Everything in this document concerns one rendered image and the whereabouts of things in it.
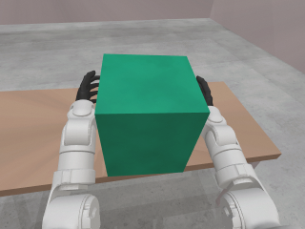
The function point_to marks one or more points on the table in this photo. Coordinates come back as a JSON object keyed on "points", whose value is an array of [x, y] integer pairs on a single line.
{"points": [[32, 121]]}

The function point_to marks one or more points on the right robot hand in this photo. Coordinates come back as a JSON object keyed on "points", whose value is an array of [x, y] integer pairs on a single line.
{"points": [[203, 85]]}

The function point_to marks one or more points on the left robot hand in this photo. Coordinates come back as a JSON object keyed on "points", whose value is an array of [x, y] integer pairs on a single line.
{"points": [[84, 91]]}

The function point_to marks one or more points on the right robot upper arm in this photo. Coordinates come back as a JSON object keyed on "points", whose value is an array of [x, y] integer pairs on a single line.
{"points": [[249, 209]]}

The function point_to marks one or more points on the right robot forearm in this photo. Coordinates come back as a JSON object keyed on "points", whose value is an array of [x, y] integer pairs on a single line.
{"points": [[232, 171]]}

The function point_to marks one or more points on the left robot forearm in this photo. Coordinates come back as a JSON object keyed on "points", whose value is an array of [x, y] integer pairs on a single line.
{"points": [[76, 154]]}

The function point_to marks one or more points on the carton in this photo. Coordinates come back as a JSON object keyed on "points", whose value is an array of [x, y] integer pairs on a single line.
{"points": [[149, 113]]}

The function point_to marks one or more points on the left robot upper arm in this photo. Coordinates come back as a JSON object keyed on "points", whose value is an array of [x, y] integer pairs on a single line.
{"points": [[80, 211]]}

